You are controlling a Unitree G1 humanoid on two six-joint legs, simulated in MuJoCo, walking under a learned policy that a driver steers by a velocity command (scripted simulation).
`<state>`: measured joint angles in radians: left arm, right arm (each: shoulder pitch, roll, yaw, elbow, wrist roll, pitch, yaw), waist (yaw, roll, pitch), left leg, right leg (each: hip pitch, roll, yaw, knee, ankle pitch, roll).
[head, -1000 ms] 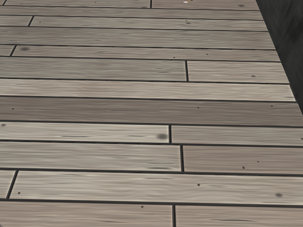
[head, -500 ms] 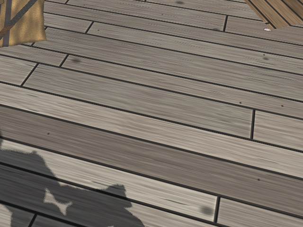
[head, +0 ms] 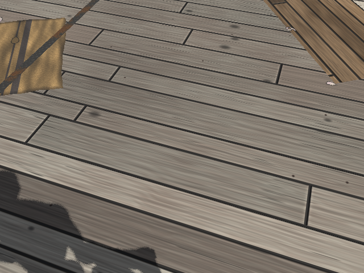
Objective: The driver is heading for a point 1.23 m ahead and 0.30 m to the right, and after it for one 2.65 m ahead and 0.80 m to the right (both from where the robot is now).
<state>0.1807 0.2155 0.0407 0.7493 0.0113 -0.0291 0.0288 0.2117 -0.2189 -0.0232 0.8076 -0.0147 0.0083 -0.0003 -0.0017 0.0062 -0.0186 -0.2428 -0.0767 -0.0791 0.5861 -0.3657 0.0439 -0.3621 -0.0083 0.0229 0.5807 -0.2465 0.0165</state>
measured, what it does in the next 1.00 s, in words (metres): stands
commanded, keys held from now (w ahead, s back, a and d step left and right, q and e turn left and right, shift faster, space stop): shift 1.00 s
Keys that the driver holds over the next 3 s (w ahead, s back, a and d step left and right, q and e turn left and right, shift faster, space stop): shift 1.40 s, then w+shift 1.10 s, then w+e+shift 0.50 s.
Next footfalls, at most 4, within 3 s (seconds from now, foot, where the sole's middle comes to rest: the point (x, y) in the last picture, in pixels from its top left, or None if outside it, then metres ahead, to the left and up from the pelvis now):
2.16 left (186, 261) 0.56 0.02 -0.77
2.64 right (216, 162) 1.01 -0.12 -0.77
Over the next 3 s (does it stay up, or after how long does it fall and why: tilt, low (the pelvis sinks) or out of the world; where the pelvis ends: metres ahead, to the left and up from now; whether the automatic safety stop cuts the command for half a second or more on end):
stays up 1.16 -0.10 0.00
